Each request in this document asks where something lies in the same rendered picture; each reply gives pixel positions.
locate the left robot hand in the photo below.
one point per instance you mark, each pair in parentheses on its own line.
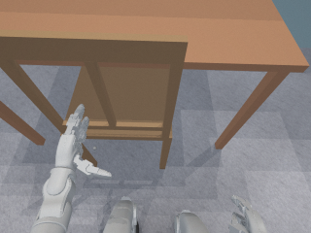
(70,143)

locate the chair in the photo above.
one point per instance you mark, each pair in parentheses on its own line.
(121,103)

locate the robot left thigh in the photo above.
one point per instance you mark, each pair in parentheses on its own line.
(122,218)

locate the robot right thigh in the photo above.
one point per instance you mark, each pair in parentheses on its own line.
(189,223)

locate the table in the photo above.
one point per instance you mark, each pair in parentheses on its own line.
(223,35)

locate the right robot hand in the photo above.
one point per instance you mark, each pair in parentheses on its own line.
(251,222)

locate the left robot forearm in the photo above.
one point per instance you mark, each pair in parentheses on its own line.
(56,210)

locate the robot thigh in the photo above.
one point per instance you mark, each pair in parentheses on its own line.
(122,218)
(189,223)

